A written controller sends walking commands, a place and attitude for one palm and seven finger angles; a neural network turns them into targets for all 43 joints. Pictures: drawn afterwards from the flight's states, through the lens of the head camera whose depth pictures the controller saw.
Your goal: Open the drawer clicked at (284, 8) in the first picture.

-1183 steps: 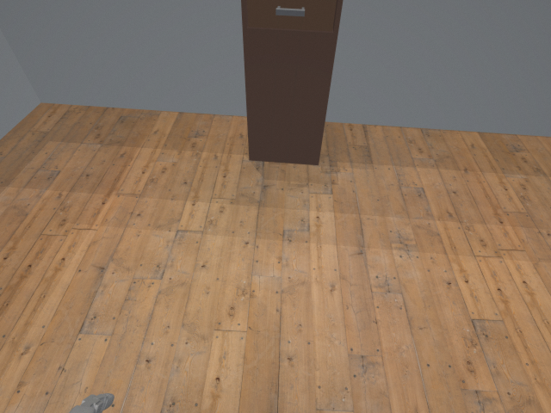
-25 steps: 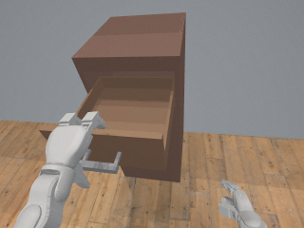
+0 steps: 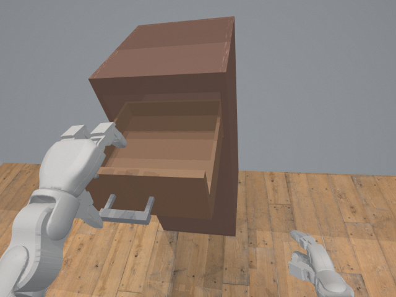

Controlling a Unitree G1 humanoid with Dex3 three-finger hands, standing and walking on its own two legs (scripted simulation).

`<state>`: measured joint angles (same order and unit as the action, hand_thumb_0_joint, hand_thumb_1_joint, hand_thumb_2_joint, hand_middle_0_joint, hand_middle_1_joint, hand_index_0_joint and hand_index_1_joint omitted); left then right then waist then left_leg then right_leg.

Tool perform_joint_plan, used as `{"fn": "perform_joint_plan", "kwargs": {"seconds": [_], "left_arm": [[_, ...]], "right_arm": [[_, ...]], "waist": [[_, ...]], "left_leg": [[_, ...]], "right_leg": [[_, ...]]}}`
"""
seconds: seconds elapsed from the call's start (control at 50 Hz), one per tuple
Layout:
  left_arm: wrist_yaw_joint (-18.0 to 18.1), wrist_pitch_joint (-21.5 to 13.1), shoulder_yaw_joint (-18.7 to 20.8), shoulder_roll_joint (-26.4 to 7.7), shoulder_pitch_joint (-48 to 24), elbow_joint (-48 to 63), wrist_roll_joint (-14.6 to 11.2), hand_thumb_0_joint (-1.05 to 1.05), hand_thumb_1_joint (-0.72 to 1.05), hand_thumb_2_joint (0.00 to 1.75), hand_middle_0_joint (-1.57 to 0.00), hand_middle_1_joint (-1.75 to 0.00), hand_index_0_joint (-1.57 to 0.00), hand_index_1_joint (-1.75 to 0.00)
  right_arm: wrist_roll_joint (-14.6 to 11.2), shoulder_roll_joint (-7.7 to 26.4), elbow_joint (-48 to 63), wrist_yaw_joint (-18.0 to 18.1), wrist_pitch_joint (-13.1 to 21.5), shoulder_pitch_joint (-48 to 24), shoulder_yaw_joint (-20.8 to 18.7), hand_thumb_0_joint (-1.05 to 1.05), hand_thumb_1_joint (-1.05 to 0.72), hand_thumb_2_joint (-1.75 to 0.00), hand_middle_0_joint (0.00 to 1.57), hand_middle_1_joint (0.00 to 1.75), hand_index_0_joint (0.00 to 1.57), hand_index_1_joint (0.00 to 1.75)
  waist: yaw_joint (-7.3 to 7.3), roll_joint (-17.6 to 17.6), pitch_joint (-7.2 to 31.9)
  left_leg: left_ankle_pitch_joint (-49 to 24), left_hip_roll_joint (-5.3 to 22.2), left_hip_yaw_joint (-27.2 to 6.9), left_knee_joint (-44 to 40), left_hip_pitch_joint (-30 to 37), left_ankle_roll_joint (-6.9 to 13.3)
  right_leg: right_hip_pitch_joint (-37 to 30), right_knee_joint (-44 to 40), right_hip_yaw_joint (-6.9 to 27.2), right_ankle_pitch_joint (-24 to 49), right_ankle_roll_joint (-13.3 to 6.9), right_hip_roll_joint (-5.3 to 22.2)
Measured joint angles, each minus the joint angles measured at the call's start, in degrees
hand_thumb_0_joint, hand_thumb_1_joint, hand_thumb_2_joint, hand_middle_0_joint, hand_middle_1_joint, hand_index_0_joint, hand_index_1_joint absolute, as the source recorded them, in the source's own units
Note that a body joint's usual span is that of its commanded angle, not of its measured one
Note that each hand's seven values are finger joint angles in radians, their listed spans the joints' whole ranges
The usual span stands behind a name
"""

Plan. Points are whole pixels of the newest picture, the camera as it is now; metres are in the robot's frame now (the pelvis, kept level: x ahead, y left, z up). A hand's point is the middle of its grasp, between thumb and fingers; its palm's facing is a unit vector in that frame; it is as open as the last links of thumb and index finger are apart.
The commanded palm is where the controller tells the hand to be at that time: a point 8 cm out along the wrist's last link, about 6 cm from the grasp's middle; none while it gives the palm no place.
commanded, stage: draw the hand back to the body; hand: left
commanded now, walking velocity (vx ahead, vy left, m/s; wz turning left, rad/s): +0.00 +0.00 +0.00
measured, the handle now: (127, 208) +0.28 +0.22 +0.03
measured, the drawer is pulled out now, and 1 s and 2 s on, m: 0.30 0.30 0.30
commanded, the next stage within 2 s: step back with the hand held close in 1.66 s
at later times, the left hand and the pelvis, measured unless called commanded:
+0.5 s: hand (80, 193) +0.23 +0.23 +0.17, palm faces +0.13 -0.08 -0.99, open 13.8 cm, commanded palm +0.18 +0.24 +0.23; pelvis +0.00 +0.00 +0.00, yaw +1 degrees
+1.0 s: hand (59, 179) +0.21 +0.23 +0.23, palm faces +0.43 -0.84 -0.32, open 12.6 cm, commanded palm +0.16 +0.27 +0.22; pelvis +0.02 +0.01 +0.00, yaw +2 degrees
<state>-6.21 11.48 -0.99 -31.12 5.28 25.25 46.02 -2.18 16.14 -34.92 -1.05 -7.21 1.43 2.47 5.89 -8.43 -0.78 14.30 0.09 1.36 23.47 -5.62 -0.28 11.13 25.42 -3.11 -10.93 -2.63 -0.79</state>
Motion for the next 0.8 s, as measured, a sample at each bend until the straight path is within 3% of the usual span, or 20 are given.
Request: {"fn": "perform_joint_plan", "kwargs": {"seconds": [0.2, 0.42, 0.54, 0.68, 0.72, 0.74, 0.76, 0.8], "left_arm": [[1.3, -2.99, 0.95, -0.98, 2.13, -0.04, -0.14, 0.0, -0.49, 0.3, -0.32, -1.21, -0.33, -1.2], [0.71, -1.9, 4.15, -1.72, 4.98, 0.4, -1.79, 0.0, -0.49, 0.3, -0.32, -1.21, -0.32, -1.2], [1.31, -4.46, 4.06, -2.3, 8.28, 2.79, -1.86, 0.0, -0.49, 0.3, -0.32, -1.21, -0.32, -1.2], [3.35, -4.95, 7.74, -3.83, 11.72, 5.68, -2.77, 0.0, -0.49, 0.3, -0.32, -1.21, -0.33, -1.2], [4.89, -8.21, 11.69, -0.21, 12.47, 5.74, -20.93, 0.0, -0.49, 0.3, -0.32, -1.2, -0.33, -1.2], [6.12, -10.49, 13.35, 2.2, 13.35, 5.68, -27.8, 0.0, -0.48, 0.3, -0.32, -1.2, -0.33, -1.2], [7.17, -12.35, 14.59, 4.55, 14.46, 5.85, -33.44, 0.0, -0.48, 0.31, -0.32, -1.19, -0.33, -1.19], [8.88, -14.9, 15.38, 8.57, 15.9, 6.74, -40.69, 0.0, -0.45, 0.32, -0.31, -1.18, -0.32, -1.17]], "right_arm": [[0.35, -0.65, 0.4, 0.14, 0.87, 0.75, 0.32, 0.02, -0.91, -0.9, 0.2, 0.3, 0.2, 0.29], [0.02, -0.31, 0.47, 0.62, 1.04, 1.34, 0.33, 0.02, -0.91, -0.9, 0.2, 0.3, 0.2, 0.29], [0.42, -0.23, 1.07, 1.3, 1.72, 1.91, 0.48, 0.02, -0.91, -0.9, 0.2, 0.3, 0.2, 0.29], [0.32, -0.3, 1.25, 1.02, 1.79, 2.38, 0.36, 0.02, -0.91, -0.9, 0.2, 0.3, 0.2, 0.29], [0.61, -1.03, 1.35, 1.83, 4.17, 2.48, 0.06, 0.02, -0.91, -0.9, 0.2, 0.3, 0.2, 0.29], [0.84, -1.69, 1.26, 2.35, 5.96, 2.59, 0.14, 0.02, -0.91, -0.9, 0.2, 0.3, 0.2, 0.29], [0.99, -2.43, 1.21, 2.85, 7.55, 2.78, 0.32, 0.02, -0.91, -0.9, 0.2, 0.3, 0.2, 0.29], [1.41, -3.73, 1.3, 3.82, 10.33, 4.03, 0.61, 0.02, -0.91, -0.9, 0.2, 0.3, 0.2, 0.29]], "waist": [[0.12, 0.63, -0.1], [0.12, 0.42, -0.33], [0.06, 0.8, -0.07], [0.5, 1.24, 0.44], [-0.42, 1.35, -0.7], [-0.94, 1.73, -1.26], [-1.45, 2.29, -1.8], [-1.98, 3.75, -2.51]], "left_leg": [[0.22, 0.09, -0.03, 0.82, -0.79, -0.13], [0.41, -0.16, -0.41, 1.49, -1.22, 0.13], [0.64, -0.31, -0.44, 1.72, -1.36, 0.35], [1.05, -0.26, -0.42, 2.08, -1.35, 0.48], [1.23, -0.24, -0.94, 2.44, -0.85, 0.62], [1.38, -0.14, -1.02, 2.6, -0.62, 0.63], [1.53, 0.03, -1.02, 2.67, -0.33, 0.58], [1.67, 0.31, -1.11, 2.45, 0.31, 0.41]], "right_leg": [[0.74, 0.72, -0.03, -0.18, -0.16, -0.07], [0.74, 0.81, -0.38, -0.19, 0.16, 0.23], [0.72, 0.75, -0.39, -0.28, 0.4, 0.37], [0.45, 0.52, -0.36, -0.34, 0.58, 0.32], [-0.57, 0.18, -0.86, -0.34, 0.61, 0.33], [-0.94, 0.06, -0.95, -0.36, 0.59, 0.22], [-1.32, -0.15, -0.96, -0.34, 0.54, 0.04], [-2.13, -0.72, -1.04, -0.26, 0.43, -0.25]]}}
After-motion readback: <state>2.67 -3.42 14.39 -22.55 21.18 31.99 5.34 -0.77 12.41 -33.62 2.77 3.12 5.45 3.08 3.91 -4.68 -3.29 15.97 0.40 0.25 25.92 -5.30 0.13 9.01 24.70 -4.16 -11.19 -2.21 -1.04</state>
